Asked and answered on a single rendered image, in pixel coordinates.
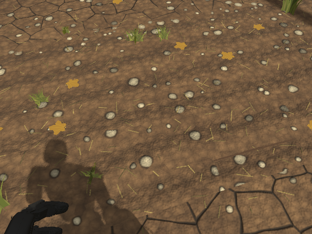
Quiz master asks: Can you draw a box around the robot left hand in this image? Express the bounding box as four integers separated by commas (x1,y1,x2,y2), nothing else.
4,199,69,234

